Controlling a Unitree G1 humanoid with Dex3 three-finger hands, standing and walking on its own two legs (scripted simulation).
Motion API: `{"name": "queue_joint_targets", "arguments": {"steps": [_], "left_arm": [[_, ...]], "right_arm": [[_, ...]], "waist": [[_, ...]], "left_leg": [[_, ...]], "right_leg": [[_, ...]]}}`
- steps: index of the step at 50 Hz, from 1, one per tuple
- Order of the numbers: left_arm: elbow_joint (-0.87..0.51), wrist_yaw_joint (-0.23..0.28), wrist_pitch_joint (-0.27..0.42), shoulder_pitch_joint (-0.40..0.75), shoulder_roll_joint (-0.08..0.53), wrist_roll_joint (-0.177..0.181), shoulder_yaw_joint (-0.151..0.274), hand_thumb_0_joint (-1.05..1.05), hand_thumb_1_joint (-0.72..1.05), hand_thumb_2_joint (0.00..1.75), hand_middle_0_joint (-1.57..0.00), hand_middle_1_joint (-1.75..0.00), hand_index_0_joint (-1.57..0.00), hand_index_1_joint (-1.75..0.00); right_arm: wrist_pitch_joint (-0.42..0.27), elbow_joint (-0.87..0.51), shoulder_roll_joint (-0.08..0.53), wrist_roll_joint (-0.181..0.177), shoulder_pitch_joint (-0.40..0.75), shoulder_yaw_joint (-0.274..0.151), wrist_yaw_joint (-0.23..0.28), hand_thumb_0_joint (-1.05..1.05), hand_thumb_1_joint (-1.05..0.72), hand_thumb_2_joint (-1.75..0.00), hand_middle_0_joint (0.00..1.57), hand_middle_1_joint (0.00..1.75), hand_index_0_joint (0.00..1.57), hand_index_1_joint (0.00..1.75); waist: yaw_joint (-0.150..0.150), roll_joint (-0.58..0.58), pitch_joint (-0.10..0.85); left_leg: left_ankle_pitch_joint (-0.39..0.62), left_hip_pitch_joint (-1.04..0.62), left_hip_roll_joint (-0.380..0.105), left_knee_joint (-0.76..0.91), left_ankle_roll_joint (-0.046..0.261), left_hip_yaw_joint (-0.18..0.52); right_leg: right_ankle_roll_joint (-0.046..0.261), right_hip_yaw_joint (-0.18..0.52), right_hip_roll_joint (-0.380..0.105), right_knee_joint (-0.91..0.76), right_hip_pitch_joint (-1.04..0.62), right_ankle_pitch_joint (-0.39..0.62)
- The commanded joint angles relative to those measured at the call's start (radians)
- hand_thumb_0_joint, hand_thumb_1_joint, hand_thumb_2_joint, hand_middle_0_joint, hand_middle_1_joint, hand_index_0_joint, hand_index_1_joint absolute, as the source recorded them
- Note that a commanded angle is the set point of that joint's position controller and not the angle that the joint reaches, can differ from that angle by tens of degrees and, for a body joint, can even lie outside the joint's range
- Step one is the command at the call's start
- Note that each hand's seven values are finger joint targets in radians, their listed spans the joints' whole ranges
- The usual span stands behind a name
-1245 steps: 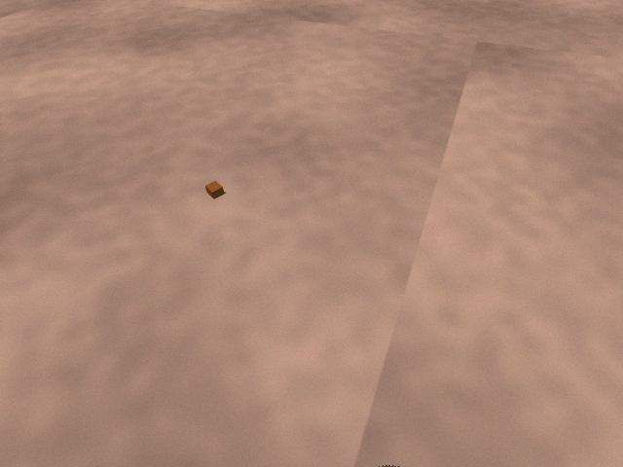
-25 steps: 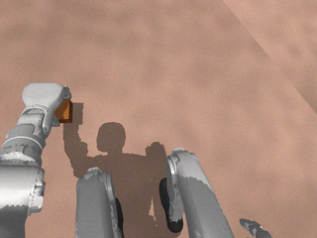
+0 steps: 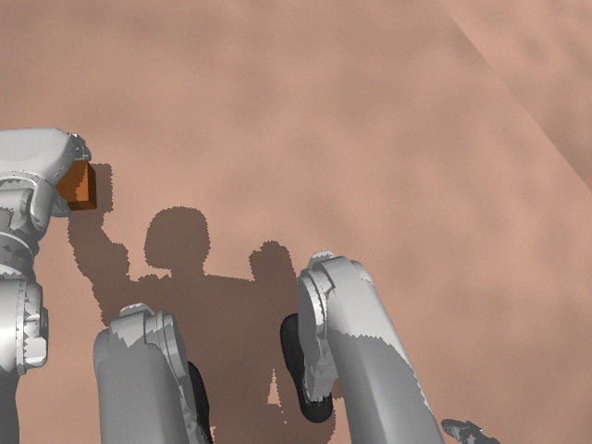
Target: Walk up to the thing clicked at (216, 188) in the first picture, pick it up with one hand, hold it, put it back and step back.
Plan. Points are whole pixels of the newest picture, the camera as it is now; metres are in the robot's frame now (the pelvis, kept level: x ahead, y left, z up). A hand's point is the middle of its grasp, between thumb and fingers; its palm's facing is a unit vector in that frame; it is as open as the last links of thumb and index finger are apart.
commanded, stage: crouch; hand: left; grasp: from above
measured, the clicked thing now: (66, 186) +0.52 +0.22 -0.21
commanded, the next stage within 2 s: lower in 0.32 s
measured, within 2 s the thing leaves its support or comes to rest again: neither
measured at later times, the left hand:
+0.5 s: hand (55, 181) +0.52 +0.22 -0.20, palm faces -0.46 +0.02 -0.89, open 8.6 cm
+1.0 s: hand (71, 188) +0.53 +0.22 -0.25, palm faces -0.44 +0.01 -0.90, open 8.6 cm
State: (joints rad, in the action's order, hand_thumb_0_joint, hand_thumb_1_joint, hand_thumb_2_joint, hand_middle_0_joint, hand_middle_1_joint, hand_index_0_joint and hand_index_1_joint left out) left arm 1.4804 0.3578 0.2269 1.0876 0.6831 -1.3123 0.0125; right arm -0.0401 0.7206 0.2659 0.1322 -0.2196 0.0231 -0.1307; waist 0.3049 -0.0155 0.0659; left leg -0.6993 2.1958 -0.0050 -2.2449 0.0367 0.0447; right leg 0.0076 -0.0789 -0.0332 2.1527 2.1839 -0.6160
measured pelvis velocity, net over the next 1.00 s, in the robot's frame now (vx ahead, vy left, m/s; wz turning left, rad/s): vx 0.00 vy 0.01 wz -0.08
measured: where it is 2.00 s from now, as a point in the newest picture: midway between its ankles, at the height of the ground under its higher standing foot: (255, 411)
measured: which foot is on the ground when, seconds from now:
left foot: down 0.00-1.00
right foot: down 0.00-1.00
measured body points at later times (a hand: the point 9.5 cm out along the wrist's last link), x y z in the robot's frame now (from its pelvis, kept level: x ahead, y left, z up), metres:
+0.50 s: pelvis +0.00 +0.00 -0.03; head +0.26 +0.05 +0.33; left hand +0.54 +0.22 -0.15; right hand +0.00 -0.27 -0.12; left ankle +0.08 +0.11 -0.35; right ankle +0.11 -0.12 -0.35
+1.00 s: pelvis +0.00 +0.01 -0.06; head +0.27 +0.07 +0.29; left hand +0.55 +0.22 -0.20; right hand -0.02 -0.26 -0.13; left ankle +0.07 +0.11 -0.35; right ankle +0.11 -0.12 -0.35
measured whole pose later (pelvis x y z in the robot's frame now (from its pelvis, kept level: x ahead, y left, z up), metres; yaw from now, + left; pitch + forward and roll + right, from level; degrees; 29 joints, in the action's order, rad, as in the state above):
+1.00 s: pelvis +0.00 +0.01 -0.06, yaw -4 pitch +34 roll -10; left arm 1.61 0.45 0.21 1.16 0.84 -1.37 0.04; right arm -0.09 0.68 0.29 0.18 -0.22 0.16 -0.16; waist 0.39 0.03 -0.04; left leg -0.71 2.36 -0.01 -2.46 0.05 0.10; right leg 0.00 -0.13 -0.03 2.31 2.31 -0.60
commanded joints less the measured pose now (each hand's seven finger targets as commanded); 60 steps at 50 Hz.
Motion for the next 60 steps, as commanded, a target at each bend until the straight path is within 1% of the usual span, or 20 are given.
{"name": "queue_joint_targets", "arguments": {"steps": [1,9,14,16,17,18,22,23,24,25,28,41,44,46,50,53,54,57,58,60], "left_arm": [[-0.126,0.060,0.008,0.415,0.229,0.001,0.020,0.00,0.73,0.31,-1.11,-0.20,-1.12,-0.18],[-0.049,0.079,-0.024,0.433,0.242,-0.009,0.007,0.00,0.72,0.32,-1.13,-0.18,-1.13,-0.18],[-0.116,0.063,-0.031,0.450,0.282,-0.009,0.030,0.00,0.73,0.31,-1.14,-0.18,-1.14,-0.18],[-0.115,0.052,-0.035,0.416,0.268,0.000,0.027,0.00,0.73,0.35,-1.14,-0.21,-1.14,-0.21],[-0.062,0.045,-0.042,0.375,0.218,-0.001,-0.007,0.00,0.75,0.34,-1.15,-0.22,-1.15,-0.22],[-0.140,0.046,-0.035,0.424,0.280,0.006,0.035,0.00,0.76,0.34,-1.15,-0.23,-1.16,-0.22],[-0.122,0.022,-0.038,0.393,0.252,0.014,0.002,0.00,0.74,0.36,-1.19,-0.19,-1.17,-0.21],[-0.095,0.018,-0.040,0.377,0.231,0.016,-0.007,0.00,0.73,0.35,-1.18,-0.18,-1.16,-0.20],[-0.135,0.024,-0.032,0.411,0.290,0.022,0.036,0.00,0.72,0.36,-1.18,-0.18,-1.16,-0.21],[-0.088,0.015,-0.034,0.369,0.231,0.018,-0.005,0.00,0.71,0.37,-1.18,-0.18,-1.15,-0.21],[-0.117,0.019,-0.014,0.414,0.259,0.029,0.010,0.00,0.71,0.36,-1.19,-0.15,-1.16,-0.19],[-0.058,0.123,0.024,0.450,0.373,-0.063,0.059,0.00,0.73,0.30,-1.16,-0.17,-1.15,-0.17],[-0.040,0.133,0.005,0.443,0.331,-0.056,0.027,0.00,0.75,0.30,-1.17,-0.17,-1.17,-0.18],[-0.051,0.140,-0.008,0.448,0.367,-0.051,0.048,0.00,0.77,0.29,-1.14,-0.18,-1.16,-0.17],[0.017,0.130,-0.028,0.392,0.339,-0.041,0.047,0.00,0.75,0.30,-1.14,-0.17,-1.15,-0.16],[0.031,0.120,-0.028,0.374,0.373,-0.033,0.070,0.00,0.72,0.30,-1.11,-0.19,-1.12,-0.18],[0.031,0.114,-0.027,0.381,0.361,-0.036,0.075,0.00,0.73,0.30,-1.12,-0.19,-1.13,-0.18],[-0.010,0.110,-0.008,0.378,0.405,-0.047,0.081,0.00,0.73,0.27,-1.10,-0.21,-1.13,-0.18],[0.010,0.108,-0.003,0.394,0.396,-0.043,0.079,0.00,0.75,0.25,-1.11,-0.21,-1.14,-0.18],[-0.022,0.120,0.008,0.395,0.436,-0.055,0.094,0.00,0.76,0.25,-1.11,-0.22,-1.15,-0.18]], "right_arm": [[-0.009,-0.006,0.241,0.004,-0.220,-0.059,0.014,0.00,-0.90,-0.90,0.20,0.30,0.20,0.30],[-0.015,-0.001,0.261,0.006,-0.205,-0.030,0.021,0.00,-0.90,-0.90,0.20,0.30,0.20,0.30],[-0.020,-0.003,0.274,0.010,-0.233,-0.024,0.015,0.00,-0.91,-0.90,0.20,0.30,0.20,0.30],[-0.019,-0.017,0.274,0.009,-0.231,-0.018,0.011,0.00,-0.91,-0.90,0.20,0.30,0.20,0.30],[-0.017,-0.002,0.268,0.006,-0.242,-0.014,0.008,0.00,-0.91,-0.90,0.20,0.30,0.20,0.30],[-0.015,-0.020,0.282,0.006,-0.234,-0.022,0.009,0.00,-0.91,-0.90,0.20,0.30,0.20,0.30],[-0.006,-0.014,0.278,-0.001,-0.249,-0.018,0.004,0.00,-0.91,-0.90,0.20,0.30,0.20,0.30],[-0.005,-0.019,0.277,0.002,-0.246,-0.011,0.002,0.00,-0.91,-0.90,0.20,0.30,0.20,0.30],[-0.002,-0.018,0.284,0.003,-0.251,-0.016,0.004,0.00,-0.91,-0.90,0.20,0.30,0.20,0.30],[-0.005,-0.034,0.282,0.003,-0.245,-0.008,0.004,0.00,-0.91,-0.90,0.20,0.30,0.20,0.30],[-0.005,-0.020,0.280,0.006,-0.245,-0.002,0.002,0.00,-0.91,-0.90,0.20,0.30,0.20,0.30],[-0.030,-0.038,0.308,0.043,-0.216,0.031,-0.004,0.00,-0.91,-0.90,0.20,0.30,0.20,0.30],[-0.044,-0.034,0.307,0.048,-0.215,0.041,-0.010,0.00,-0.91,-0.90,0.20,0.30,0.20,0.30],[-0.053,-0.034,0.320,0.047,-0.221,0.039,-0.011,0.00,-0.90,-0.89,0.20,0.30,0.20,0.30],[-0.062,-0.038,0.333,0.050,-0.237,0.047,-0.019,0.00,-0.90,-0.89,0.20,0.30,0.20,0.30],[-0.063,-0.048,0.336,0.051,-0.234,0.059,-0.020,0.00,-0.90,-0.90,0.20,0.30,0.20,0.30],[-0.066,-0.049,0.341,0.057,-0.245,0.066,-0.024,0.00,-0.90,-0.90,0.20,0.30,0.20,0.30],[-0.062,-0.059,0.347,0.059,-0.243,0.075,-0.026,0.00,-0.90,-0.90,0.20,0.30,0.20,0.30],[-0.065,-0.074,0.351,0.063,-0.233,0.084,-0.028,0.00,-0.90,-0.90,0.20,0.30,0.20,0.30],[-0.063,-0.075,0.359,0.066,-0.230,0.082,-0.026,0.00,-0.90,-0.90,0.20,0.30,0.20,0.30]], "waist": [[0.028,-0.278,0.704],[0.039,-0.304,0.664],[0.055,-0.323,0.661],[0.053,-0.307,0.669],[0.054,-0.309,0.655],[0.053,-0.315,0.693],[0.044,-0.325,0.670],[0.061,-0.315,0.648],[0.060,-0.316,0.672],[0.071,-0.290,0.636],[0.080,-0.282,0.616],[0.101,-0.386,0.598],[0.106,-0.377,0.586],[0.109,-0.396,0.602],[0.135,-0.359,0.552],[0.126,-0.327,0.528],[0.146,-0.342,0.513],[0.135,-0.386,0.548],[0.152,-0.365,0.515],[0.137,-0.407,0.528]], "left_leg": [[0.140,-0.453,0.035,0.223,-0.003,-0.018],[0.123,-0.420,0.031,0.205,-0.008,0.002],[0.186,-0.435,0.027,0.176,-0.011,0.006],[0.210,-0.423,0.027,0.167,-0.009,0.004],[0.208,-0.431,0.028,0.173,-0.012,0.008],[0.231,-0.431,0.024,0.163,-0.012,0.011],[0.222,-0.416,0.026,0.164,-0.015,0.012],[0.221,-0.409,0.024,0.156,-0.013,0.015],[0.229,-0.397,0.024,0.143,-0.010,0.008],[0.244,-0.399,0.025,0.134,-0.010,0.010],[0.224,-0.343,0.025,0.108,-0.003,0.003],[0.151,-0.355,0.021,0.084,-0.012,0.021],[0.147,-0.349,0.020,0.068,-0.010,0.022],[0.182,-0.361,0.016,0.064,-0.013,0.029],[0.236,-0.335,0.013,0.044,-0.013,0.041],[0.231,-0.300,0.014,0.027,-0.010,0.038],[0.249,-0.317,0.012,0.025,-0.016,0.046],[0.265,-0.347,0.011,0.021,-0.023,0.049],[0.249,-0.333,0.010,0.006,-0.022,0.051],[0.243,-0.361,0.007,0.016,-0.030,0.060]], "right_leg": [[0.035,-0.025,0.049,-0.211,-0.385,0.126],[0.039,-0.045,0.046,-0.160,-0.303,0.120],[0.037,-0.053,0.042,-0.138,-0.309,0.180],[0.035,-0.055,0.044,-0.133,-0.337,0.202],[0.036,-0.055,0.045,-0.132,-0.324,0.198],[0.034,-0.061,0.046,-0.124,-0.332,0.220],[0.037,-0.062,0.047,-0.121,-0.324,0.205],[0.035,-0.066,0.048,-0.122,-0.317,0.206],[0.035,-0.066,0.053,-0.118,-0.340,0.218],[0.033,-0.068,0.052,-0.117,-0.336,0.231],[0.030,-0.068,0.057,-0.112,-0.336,0.221],[0.035,-0.100,0.062,-0.062,-0.261,0.156],[0.033,-0.102,0.063,-0.059,-0.247,0.159],[0.030,-0.108,0.061,-0.049,-0.248,0.191],[0.026,-0.117,0.062,-0.035,-0.253,0.241],[0.030,-0.116,0.063,-0.043,-0.270,0.229],[0.031,-0.122,0.057,-0.032,-0.249,0.238],[0.036,-0.128,0.064,-0.032,-0.286,0.243],[0.036,-0.129,0.060,-0.027,-0.267,0.235],[0.040,-0.134,0.059,-0.025,-0.253,0.221]]}}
